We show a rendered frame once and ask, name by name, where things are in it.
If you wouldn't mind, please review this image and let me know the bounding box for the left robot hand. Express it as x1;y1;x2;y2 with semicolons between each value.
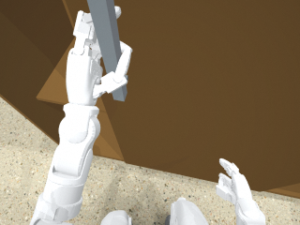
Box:
66;6;133;106

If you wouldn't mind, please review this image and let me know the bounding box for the handle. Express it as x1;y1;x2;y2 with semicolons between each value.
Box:
87;0;128;101

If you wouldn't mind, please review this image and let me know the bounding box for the robot thigh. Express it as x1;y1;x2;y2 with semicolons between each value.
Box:
100;210;132;225
170;200;209;225

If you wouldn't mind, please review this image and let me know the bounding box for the robot right thigh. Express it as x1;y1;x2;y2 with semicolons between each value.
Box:
170;200;209;225

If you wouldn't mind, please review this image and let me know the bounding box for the right robot forearm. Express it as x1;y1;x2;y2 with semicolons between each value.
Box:
234;198;266;225

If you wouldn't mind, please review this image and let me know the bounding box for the robot left thigh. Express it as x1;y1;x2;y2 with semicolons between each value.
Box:
100;210;132;225

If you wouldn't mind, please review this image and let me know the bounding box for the right robot hand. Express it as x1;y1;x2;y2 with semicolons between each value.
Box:
216;158;253;206

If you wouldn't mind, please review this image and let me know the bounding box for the left robot forearm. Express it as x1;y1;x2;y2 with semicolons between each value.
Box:
29;103;100;225

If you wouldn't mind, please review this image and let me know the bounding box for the wardrobe door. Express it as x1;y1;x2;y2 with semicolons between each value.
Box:
277;183;300;193
65;0;300;192

